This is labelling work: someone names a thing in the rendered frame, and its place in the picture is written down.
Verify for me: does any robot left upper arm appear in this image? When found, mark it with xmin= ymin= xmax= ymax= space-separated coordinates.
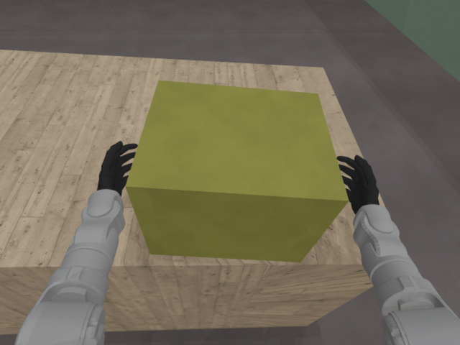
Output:
xmin=19 ymin=301 xmax=105 ymax=345

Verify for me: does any pedestal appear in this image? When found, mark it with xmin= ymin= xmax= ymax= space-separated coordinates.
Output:
xmin=0 ymin=50 xmax=400 ymax=335

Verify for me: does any robot left forearm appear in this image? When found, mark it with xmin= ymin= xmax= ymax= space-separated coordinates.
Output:
xmin=14 ymin=189 xmax=125 ymax=345

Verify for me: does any robot right forearm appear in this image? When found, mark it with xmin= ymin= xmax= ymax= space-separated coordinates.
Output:
xmin=353 ymin=204 xmax=460 ymax=323

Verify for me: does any left robot hand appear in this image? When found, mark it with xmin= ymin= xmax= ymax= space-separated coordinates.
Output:
xmin=97 ymin=141 xmax=138 ymax=196

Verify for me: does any carton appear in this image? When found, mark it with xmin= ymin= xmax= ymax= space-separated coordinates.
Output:
xmin=125 ymin=80 xmax=349 ymax=262

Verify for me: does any robot right upper arm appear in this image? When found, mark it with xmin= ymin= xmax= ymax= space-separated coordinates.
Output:
xmin=382 ymin=307 xmax=460 ymax=345

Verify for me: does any right robot hand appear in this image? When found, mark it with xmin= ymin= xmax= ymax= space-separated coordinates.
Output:
xmin=337 ymin=155 xmax=380 ymax=215

